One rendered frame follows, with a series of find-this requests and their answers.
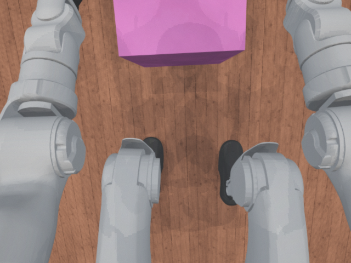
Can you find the robot right forearm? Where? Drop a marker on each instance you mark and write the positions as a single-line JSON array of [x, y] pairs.
[[321, 34]]

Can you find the left robot foot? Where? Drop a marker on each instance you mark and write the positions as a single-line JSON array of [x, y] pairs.
[[156, 145]]

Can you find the robot left upper arm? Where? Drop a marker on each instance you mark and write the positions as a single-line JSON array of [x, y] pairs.
[[37, 155]]

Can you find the robot right upper arm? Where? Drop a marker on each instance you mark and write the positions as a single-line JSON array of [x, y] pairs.
[[326, 145]]

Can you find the carton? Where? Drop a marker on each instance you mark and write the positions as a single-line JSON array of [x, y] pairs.
[[155, 33]]

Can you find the robot left forearm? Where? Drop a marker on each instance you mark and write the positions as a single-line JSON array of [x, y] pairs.
[[49, 64]]

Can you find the left robot shin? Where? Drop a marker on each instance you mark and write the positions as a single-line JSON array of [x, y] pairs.
[[108, 170]]

